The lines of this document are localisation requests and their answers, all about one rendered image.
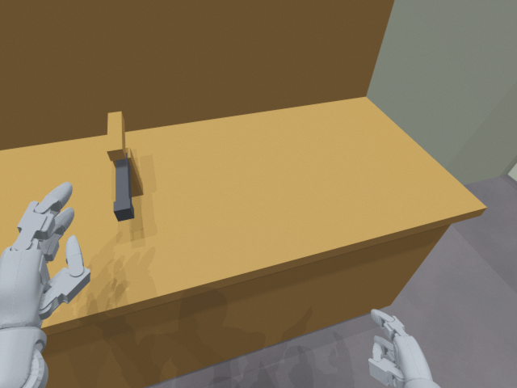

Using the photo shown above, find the robot right hand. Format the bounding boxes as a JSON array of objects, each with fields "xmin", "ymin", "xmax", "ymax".
[{"xmin": 368, "ymin": 309, "xmax": 433, "ymax": 388}]

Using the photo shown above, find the robot left hand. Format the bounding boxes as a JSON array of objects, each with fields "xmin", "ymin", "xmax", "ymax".
[{"xmin": 0, "ymin": 182, "xmax": 90, "ymax": 330}]

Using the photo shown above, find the left robot forearm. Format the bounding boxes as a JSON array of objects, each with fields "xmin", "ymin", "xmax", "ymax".
[{"xmin": 0, "ymin": 327, "xmax": 48, "ymax": 388}]

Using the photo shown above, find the tap lever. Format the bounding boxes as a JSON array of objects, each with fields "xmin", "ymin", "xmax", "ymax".
[{"xmin": 113, "ymin": 153, "xmax": 134, "ymax": 221}]

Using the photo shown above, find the counter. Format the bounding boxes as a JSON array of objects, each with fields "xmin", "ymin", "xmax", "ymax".
[{"xmin": 0, "ymin": 0, "xmax": 487, "ymax": 388}]

